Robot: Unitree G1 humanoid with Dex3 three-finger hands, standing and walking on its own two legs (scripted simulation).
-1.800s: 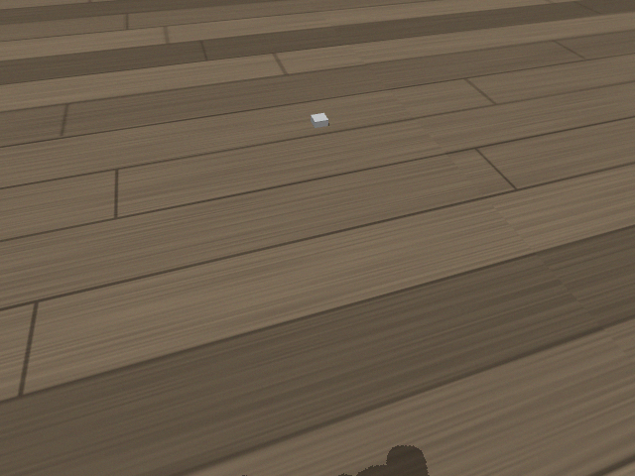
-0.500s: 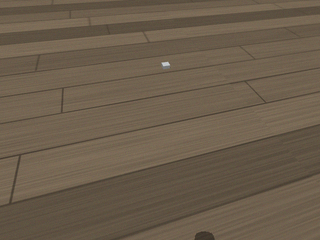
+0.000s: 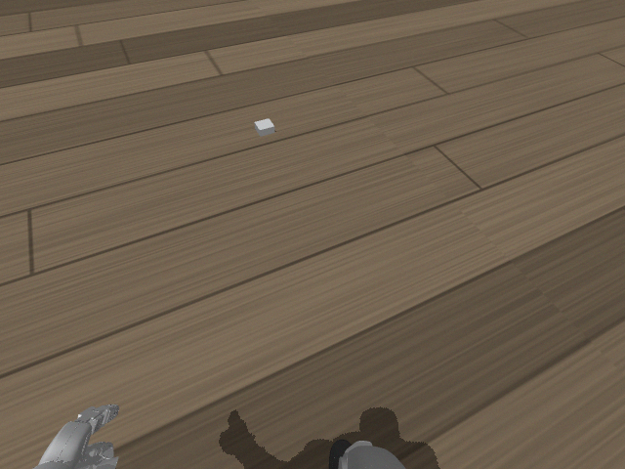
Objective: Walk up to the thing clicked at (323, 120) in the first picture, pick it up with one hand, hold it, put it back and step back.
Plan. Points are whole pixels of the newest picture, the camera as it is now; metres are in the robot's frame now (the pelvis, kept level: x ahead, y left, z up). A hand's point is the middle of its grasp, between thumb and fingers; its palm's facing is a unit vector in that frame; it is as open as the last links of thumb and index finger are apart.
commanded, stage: walk up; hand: left
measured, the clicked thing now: (264, 127) +1.76 +0.14 -0.73
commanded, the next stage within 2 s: none
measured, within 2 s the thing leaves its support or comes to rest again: neither
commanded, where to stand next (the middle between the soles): +1.38 -0.08 m, yaw -2 degrees
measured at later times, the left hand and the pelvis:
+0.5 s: hand (100, 346) +0.34 +0.33 -0.15, palm faces -0.06 -0.93 -0.37, open 7.4 cm; pelvis +0.30 +0.04 +0.00, yaw -3 degrees
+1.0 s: hand (190, 174) +0.70 +0.23 -0.10, palm faces -0.09 -0.92 -0.38, open 7.4 cm; pelvis +0.56 -0.02 +0.01, yaw -4 degrees
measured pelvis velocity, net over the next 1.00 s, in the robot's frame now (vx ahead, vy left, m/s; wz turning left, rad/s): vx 0.56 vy -0.02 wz -0.07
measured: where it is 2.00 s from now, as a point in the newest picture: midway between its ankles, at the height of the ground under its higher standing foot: (309, 241)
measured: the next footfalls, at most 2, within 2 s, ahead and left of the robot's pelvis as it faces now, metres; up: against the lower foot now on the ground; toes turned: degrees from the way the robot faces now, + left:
left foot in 0.44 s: +0.43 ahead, +0.16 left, +0.00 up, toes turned +4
right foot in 0.86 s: +0.67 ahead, -0.13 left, +0.00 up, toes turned -9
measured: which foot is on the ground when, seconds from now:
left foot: down 0.00-0.02, up 0.04-0.42, down 0.44-0.90, up 0.92-1.00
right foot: down 0.00-0.46, up 0.48-0.84, down 0.86-1.00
